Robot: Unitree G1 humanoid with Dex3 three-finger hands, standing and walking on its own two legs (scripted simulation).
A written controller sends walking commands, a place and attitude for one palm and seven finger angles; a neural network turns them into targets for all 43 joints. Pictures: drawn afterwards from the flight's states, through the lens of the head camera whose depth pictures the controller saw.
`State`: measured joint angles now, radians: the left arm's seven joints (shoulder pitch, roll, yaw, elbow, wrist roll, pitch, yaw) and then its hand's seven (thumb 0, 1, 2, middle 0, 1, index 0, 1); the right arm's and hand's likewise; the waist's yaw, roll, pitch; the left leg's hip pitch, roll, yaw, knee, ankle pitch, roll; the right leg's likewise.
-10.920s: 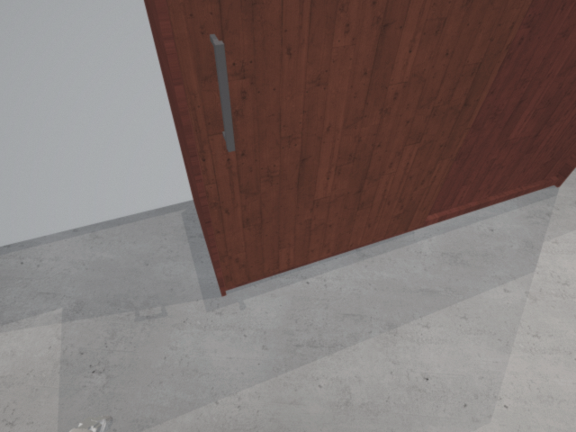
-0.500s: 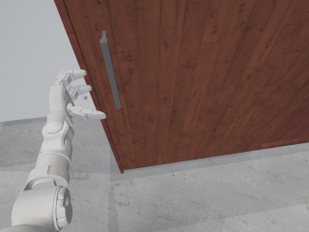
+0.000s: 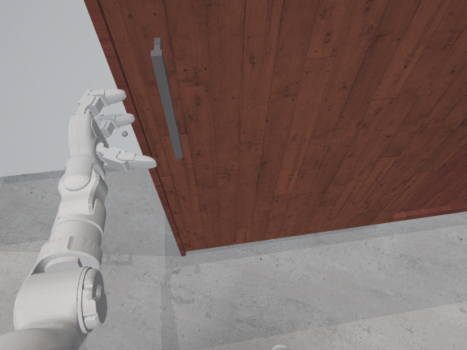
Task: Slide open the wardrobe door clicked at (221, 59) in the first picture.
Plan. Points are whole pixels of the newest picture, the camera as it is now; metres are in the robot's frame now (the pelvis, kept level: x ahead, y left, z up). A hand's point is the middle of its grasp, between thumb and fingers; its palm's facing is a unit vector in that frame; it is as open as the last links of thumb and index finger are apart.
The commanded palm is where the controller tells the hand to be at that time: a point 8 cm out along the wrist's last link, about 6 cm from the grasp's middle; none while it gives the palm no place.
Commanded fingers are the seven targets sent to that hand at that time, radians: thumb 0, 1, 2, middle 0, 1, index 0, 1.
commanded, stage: feel for the door with the fingertips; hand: left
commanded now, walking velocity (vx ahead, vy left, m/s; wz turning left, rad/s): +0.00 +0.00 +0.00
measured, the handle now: (169, 106) +0.53 +0.13 +0.11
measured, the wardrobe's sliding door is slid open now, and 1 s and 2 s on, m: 0.00 0.00 0.00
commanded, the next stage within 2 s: slide the fingers in behind the handle in 1.02 s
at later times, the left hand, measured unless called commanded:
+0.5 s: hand (146, 129) +0.46 +0.16 +0.11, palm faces +0.16 -0.99 +0.01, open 14.0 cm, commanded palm +0.43 +0.20 +0.11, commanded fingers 0.00 -0.50 0.30 -0.30 -1.20 -0.30 -1.20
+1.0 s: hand (146, 121) +0.48 +0.16 +0.12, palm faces +0.17 -0.98 -0.01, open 14.0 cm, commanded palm +0.45 +0.21 +0.11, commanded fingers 0.00 -0.50 0.30 -0.30 -1.20 -0.30 -1.20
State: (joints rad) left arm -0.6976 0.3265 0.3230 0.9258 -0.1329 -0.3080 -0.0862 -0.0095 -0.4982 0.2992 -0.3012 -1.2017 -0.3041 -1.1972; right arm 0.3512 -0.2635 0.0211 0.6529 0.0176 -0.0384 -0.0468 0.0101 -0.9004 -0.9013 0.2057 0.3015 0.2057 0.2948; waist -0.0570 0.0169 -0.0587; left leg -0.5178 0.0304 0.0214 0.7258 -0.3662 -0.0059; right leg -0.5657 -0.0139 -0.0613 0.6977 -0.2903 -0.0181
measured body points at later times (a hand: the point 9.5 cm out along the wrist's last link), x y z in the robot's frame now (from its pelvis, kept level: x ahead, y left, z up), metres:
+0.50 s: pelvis +0.00 +0.00 +0.00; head +0.06 +0.00 +0.45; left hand +0.45 +0.21 +0.12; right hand +0.08 -0.25 -0.12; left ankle -0.01 +0.12 -0.71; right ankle +0.03 -0.11 -0.71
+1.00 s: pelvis +0.00 +0.00 +0.00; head +0.06 -0.01 +0.44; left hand +0.46 +0.21 +0.12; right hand +0.05 -0.26 -0.12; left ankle -0.01 +0.12 -0.71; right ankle +0.03 -0.11 -0.71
